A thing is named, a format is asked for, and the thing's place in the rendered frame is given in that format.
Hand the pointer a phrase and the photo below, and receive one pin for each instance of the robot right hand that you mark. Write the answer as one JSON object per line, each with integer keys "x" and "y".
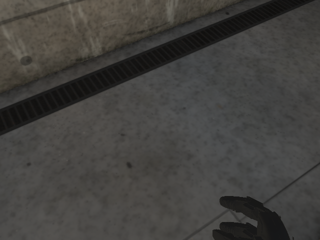
{"x": 269, "y": 224}

